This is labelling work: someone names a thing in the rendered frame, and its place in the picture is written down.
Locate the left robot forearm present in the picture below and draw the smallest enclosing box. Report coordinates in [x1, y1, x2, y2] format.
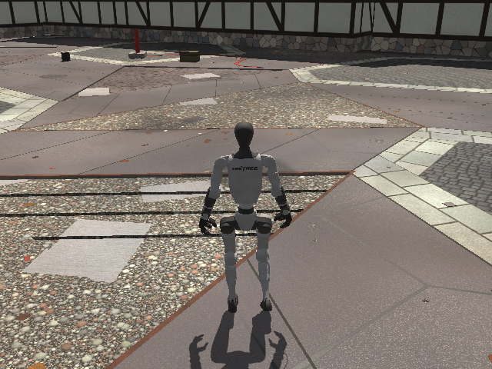
[201, 187, 216, 220]

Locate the right robot upper arm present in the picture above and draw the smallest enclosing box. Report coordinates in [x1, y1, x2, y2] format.
[261, 155, 283, 197]

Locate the right robot shin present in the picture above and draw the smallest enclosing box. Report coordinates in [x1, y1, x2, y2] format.
[258, 249, 270, 302]

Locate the right robot forearm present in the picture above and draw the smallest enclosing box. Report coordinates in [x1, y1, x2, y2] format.
[275, 184, 291, 215]

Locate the robot shin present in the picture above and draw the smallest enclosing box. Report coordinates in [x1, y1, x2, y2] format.
[258, 249, 270, 302]
[224, 253, 237, 302]

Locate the left robot upper arm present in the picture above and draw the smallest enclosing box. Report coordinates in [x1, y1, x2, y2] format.
[208, 155, 229, 199]

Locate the robot right hand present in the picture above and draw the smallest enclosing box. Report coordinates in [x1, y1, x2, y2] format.
[274, 212, 292, 228]

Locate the left robot shin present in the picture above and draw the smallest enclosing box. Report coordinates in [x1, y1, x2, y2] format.
[224, 253, 237, 302]

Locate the robot left hand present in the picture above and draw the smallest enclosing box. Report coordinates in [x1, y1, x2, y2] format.
[198, 218, 217, 235]

